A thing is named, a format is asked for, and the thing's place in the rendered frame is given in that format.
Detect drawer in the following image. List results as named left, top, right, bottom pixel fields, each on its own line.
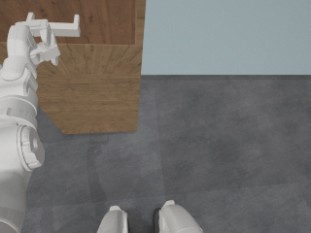
left=0, top=0, right=136, bottom=46

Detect robot thigh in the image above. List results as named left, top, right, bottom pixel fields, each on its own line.
left=158, top=204, right=203, bottom=233
left=97, top=210, right=128, bottom=233

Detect robot left thigh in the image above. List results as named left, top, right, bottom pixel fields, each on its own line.
left=97, top=210, right=128, bottom=233

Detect left robot forearm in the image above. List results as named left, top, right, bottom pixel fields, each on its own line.
left=0, top=56, right=38, bottom=132

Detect cabinet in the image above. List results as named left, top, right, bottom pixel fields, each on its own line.
left=0, top=0, right=147, bottom=135

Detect robot left upper arm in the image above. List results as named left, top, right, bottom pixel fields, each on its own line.
left=0, top=124, right=45, bottom=233

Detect handle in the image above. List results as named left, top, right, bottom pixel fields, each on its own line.
left=24, top=12, right=81, bottom=37

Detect robot right thigh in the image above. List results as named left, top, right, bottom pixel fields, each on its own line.
left=158, top=204, right=203, bottom=233

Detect left robot hand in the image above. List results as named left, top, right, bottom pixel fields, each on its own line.
left=7, top=19, right=61, bottom=69

